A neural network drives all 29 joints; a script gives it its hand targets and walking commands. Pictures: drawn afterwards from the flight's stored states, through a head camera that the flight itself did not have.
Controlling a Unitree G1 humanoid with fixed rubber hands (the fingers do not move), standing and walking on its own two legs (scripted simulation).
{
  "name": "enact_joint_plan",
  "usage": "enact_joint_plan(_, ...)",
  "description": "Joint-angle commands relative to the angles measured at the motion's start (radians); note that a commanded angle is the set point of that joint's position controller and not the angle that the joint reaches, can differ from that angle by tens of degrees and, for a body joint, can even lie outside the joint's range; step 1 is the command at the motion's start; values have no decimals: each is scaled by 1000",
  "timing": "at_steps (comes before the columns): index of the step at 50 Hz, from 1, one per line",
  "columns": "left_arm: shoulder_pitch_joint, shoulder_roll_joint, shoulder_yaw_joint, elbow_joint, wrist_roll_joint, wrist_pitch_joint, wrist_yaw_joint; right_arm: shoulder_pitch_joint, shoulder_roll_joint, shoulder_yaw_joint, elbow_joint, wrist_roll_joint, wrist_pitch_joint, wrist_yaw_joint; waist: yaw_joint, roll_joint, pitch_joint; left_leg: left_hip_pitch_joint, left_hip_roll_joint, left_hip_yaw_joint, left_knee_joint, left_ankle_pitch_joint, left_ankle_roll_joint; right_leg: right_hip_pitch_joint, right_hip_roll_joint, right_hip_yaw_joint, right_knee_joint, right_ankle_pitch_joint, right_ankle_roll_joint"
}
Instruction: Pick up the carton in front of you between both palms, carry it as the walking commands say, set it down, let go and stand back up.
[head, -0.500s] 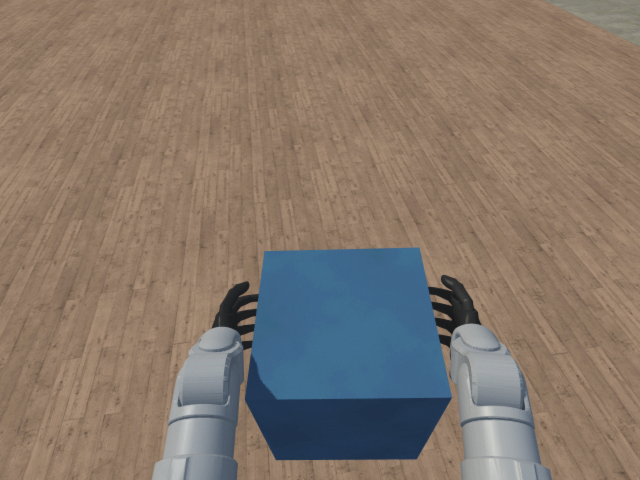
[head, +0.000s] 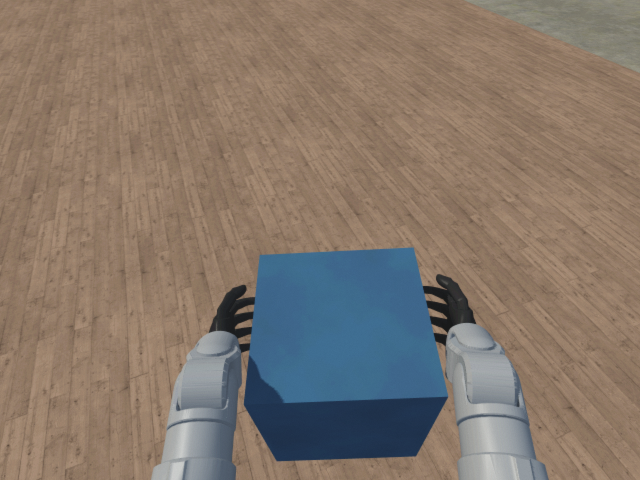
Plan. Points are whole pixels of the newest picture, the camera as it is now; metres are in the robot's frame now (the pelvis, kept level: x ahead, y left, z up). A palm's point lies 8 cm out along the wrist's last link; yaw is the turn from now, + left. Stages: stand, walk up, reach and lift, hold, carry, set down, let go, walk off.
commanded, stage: hold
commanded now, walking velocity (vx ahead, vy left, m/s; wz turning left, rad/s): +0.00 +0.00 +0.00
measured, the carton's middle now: (341, 360) +0.30 -0.01 -0.04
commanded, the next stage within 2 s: set down in 0.78 s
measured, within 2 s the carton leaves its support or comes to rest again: neither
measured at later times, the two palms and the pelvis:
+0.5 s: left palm (186, 337) +0.29 +0.20 +0.04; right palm (425, 334) +0.28 -0.10 +0.06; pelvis -0.01 +0.07 +0.00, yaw -5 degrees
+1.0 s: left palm (213, 331) +0.30 +0.17 +0.02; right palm (441, 327) +0.30 -0.13 +0.04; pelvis -0.01 +0.03 +0.00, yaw -4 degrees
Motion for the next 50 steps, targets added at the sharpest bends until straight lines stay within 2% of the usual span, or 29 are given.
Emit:
enact_joint_plan(1, -475, -897, -494, 22, -214, -33, -237, -448, 924, 511, 73, 226, -9, 242, 50, -71, -218, 63, -138, 61, -33, 59, 34, 70, 1, 93, -66, 317, 77)
enact_joint_plan(2, -494, -927, -506, -43, -199, -42, -234, -462, 942, 544, 28, 241, -14, 250, 58, -24, -208, 62, -159, 73, -35, 76, 34, 48, 4, 96, -68, 367, 78)
enact_joint_plan(3, -534, -918, -502, -19, -208, -39, -233, -500, 951, 519, 35, 238, -13, 257, 34, -76, -235, 88, -143, 67, -38, 103, 34, 49, 23, 71, -74, 311, 84)
enact_joint_plan(4, -510, -954, -483, 23, -193, -36, -231, -502, 957, 553, 66, 265, -2, 256, 87, -43, -243, 108, -147, 67, -13, 105, 29, 54, -2, 94, -89, 304, 76)
enact_joint_plan(6, -469, -976, -424, 83, -169, -24, -236, -563, 922, 536, 29, 251, 3, 268, 110, -62, -249, 143, -128, 60, -54, 91, 35, 28, 10, 76, -87, 257, 83)
enact_joint_plan(7, -517, -958, -460, 80, -189, -24, -241, -504, 928, 494, 81, 224, 9, 265, 25, -61, -207, 133, -120, 60, -43, 56, 31, 4, 20, 82, -91, 221, 74)
enact_joint_plan(8, -540, -991, -437, 102, -187, -26, -247, -528, 920, 494, 98, 229, 3, 269, 57, -18, -188, 162, -122, 55, -48, 21, 32, -40, 17, 79, -101, 130, 62)
enact_joint_plan(12, -615, -999, -493, 83, -209, -29, -264, -578, 948, 442, 101, 212, -23, 279, 18, 7, -218, 236, -91, 56, -53, 55, 12, -113, 39, 61, -89, 106, 42)
enact_joint_plan(13, -640, -1000, -476, 47, -187, -24, -260, -534, 933, 403, 164, 184, -9, 282, 18, 78, -187, 206, -88, 54, -60, 7, 0, -114, 34, 66, -93, 70, 23)
enact_joint_plan(14, -638, -1019, -488, 57, -213, -27, -265, -527, 941, 410, 161, 177, -10, 284, 19, 11, -230, 235, -74, 38, -65, 13, 6, -115, 47, 58, -92, 42, 22)
enact_joint_plan(15, -659, -1040, -493, 69, -215, -23, -269, -556, 938, 408, 134, 185, -21, 284, -11, 94, -214, 224, -74, 33, -68, 15, -7, -118, 43, 70, -78, 57, 14)
enact_joint_plan(16, -687, -1027, -537, 52, -238, -25, -271, -500, 956, 409, 159, 178, -16, 281, -18, 42, -248, 244, -67, 27, -63, 55, -11, -117, 48, 50, -76, 72, 16)
enact_joint_plan(18, -661, -1011, -483, 83, -216, -18, -269, -519, 945, 402, 181, 190, -15, 292, 14, 100, -189, 191, -60, 16, -87, -84, -16, -119, 51, 46, -59, 3, 14)
enact_joint_plan(19, -663, -984, -495, 49, -207, -17, -267, -571, 958, 387, 154, 187, -23, 301, 30, 42, -213, 187, -55, 12, -102, -97, -10, -129, 63, 34, -57, -14, 20)
enact_joint_plan(20, -698, -1017, -522, 62, -232, -13, -267, -539, 959, 381, 183, 163, -17, 298, -18, 59, -201, 195, -52, 5, -81, -62, -16, -125, 51, 54, -70, 11, 13)
enact_joint_plan(21, -641, -1020, -476, 96, -205, -9, -260, -556, 946, 387, 207, 164, -7, 297, 48, 42, -199, 197, -51, 1, -83, -89, -7, -130, 45, 56, -75, -22, 13)
enact_joint_plan(22, -661, -1005, -481, 96, -214, -18, -265, -552, 960, 381, 168, 173, -16, 295, 32, 17, -199, 199, -42, -7, -71, -77, 0, -143, 37, 56, -68, -12, 12)
enact_joint_plan(25, -693, -993, -513, 49, -239, -24, -269, -516, 955, 397, 149, 172, -20, 293, -13, 47, -271, 237, -41, 15, -73, -55, -18, -135, 45, 52, -54, 50, 16)
enact_joint_plan(29, -647, -986, -476, 84, -209, -11, -267, -521, 941, 361, 206, 159, -8, 292, 21, 55, -172, 208, -54, 16, -62, -55, -1, -182, 44, 60, -70, -24, 12)
enact_joint_plan(32, -692, -1013, -510, 26, -239, -26, -273, -523, 971, 417, 141, 183, -16, 289, -6, 66, -243, 224, -72, 48, -49, 32, -10, -139, 46, 43, -79, 53, 28)
enact_joint_plan(33, -682, -1000, -548, 11, -272, -25, -271, -525, 1007, 454, 106, 196, -20, 281, 18, -17, -261, 242, -52, 20, -41, 57, -1, -141, 57, 49, -57, 59, 24)
enact_joint_plan(34, -612, -967, -477, 81, -212, -14, -269, -522, 965, 405, 162, 199, -8, 282, 50, 26, -232, 196, -71, 51, -37, 78, -7, -117, 49, 51, -75, 58, 25)
enact_joint_plan(35, -608, -969, -471, 93, -211, -20, -272, -511, 970, 422, 121, 188, -13, 279, 7, 49, -245, 227, -74, 42, -55, 78, 6, -146, 49, 61, -83, 76, 33)
enact_joint_plan(41, -663, -995, -466, 54, -223, -31, -277, -537, 958, 428, 128, 196, -17, 289, 26, 45, -259, 248, -98, 72, -38, 9, -3, -150, 41, 48, -93, 40, 34)
enact_joint_plan(44, -653, -919, -407, 117, -184, -44, -283, -573, 1023, 427, 168, 196, -19, 275, 76, -36, -210, 133, -103, 84, -21, -18, 24, -110, 25, 74, -88, 44, 47)
enact_joint_plan(46, -706, -915, -389, 143, -182, -70, -293, -569, 1001, 387, 204, 156, -33, 267, 28, -55, -236, 171, -109, 97, -20, 4, 20, -141, 34, 65, -99, 41, 56)
enact_joint_plan(48, -699, -850, -284, 216, -124, -103, -307, -640, 1031, 382, 198, 156, -66, 242, 99, -76, -188, 88, -124, 111, 12, -10, 41, -134, 17, 71, -94, 33, 73)
enact_joint_plan(49, -753, -830, -268, 244, -110, -122, -309, -620, 1008, 293, 276, 97, -76, 233, 49, -102, -163, 98, -125, 102, 29, -32, 48, -174, 24, 71, -85, -20, 61)
enact_joint_plan(50, -755, -807, -231, 297, -94, -141, -310, -611, 994, 262, 332, 80, -84, 224, 66, -69, -137, 64, -115, 98, 19, -75, 59, -188, 30, 78, -72, -38, 68)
